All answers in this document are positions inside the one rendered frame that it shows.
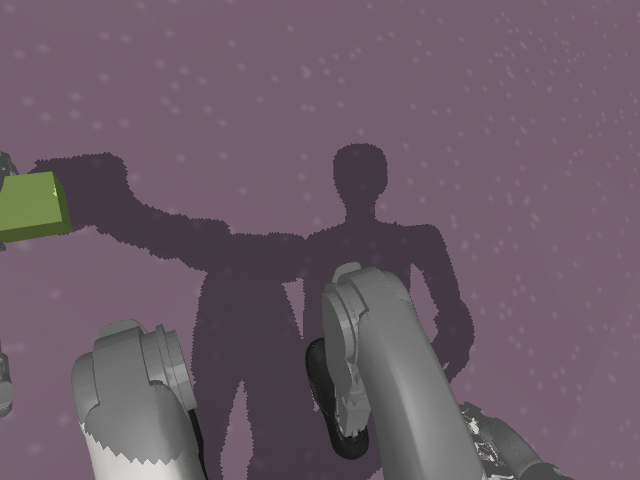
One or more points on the right robot foot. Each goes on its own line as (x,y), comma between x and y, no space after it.
(322,387)

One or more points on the right robot hand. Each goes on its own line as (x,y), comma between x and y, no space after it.
(506,454)

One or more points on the left robot foot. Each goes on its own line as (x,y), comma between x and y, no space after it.
(199,439)

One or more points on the left robot hand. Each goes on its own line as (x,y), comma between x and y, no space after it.
(7,168)

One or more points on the carton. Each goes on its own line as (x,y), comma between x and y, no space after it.
(33,206)

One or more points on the right robot arm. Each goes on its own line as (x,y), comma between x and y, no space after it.
(543,471)

